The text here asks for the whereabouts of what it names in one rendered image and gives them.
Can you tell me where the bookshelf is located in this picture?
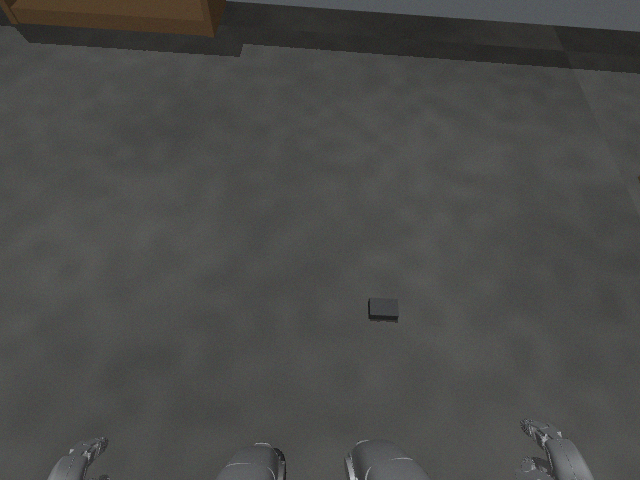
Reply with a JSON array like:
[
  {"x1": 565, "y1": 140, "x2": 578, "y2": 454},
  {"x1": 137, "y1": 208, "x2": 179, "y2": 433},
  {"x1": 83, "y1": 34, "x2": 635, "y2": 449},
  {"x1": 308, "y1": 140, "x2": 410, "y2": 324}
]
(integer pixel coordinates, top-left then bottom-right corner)
[{"x1": 0, "y1": 0, "x2": 226, "y2": 38}]

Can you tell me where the left robot hand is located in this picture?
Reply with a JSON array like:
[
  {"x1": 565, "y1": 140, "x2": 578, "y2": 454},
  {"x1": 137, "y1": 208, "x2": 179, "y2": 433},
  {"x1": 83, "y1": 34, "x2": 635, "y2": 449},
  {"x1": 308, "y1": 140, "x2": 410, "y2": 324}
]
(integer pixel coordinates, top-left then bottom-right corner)
[{"x1": 47, "y1": 437, "x2": 111, "y2": 480}]

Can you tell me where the right robot hand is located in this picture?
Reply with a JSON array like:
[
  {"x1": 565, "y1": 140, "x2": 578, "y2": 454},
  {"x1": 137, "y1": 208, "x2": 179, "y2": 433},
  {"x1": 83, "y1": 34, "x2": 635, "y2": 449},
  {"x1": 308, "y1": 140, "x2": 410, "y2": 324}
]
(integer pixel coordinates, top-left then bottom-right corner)
[{"x1": 515, "y1": 419, "x2": 594, "y2": 480}]

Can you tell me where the small box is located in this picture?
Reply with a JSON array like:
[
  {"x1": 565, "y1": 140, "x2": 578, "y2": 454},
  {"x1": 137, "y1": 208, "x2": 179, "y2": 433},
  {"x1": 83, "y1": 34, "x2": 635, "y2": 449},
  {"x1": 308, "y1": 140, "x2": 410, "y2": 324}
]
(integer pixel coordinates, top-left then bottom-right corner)
[{"x1": 368, "y1": 298, "x2": 399, "y2": 320}]

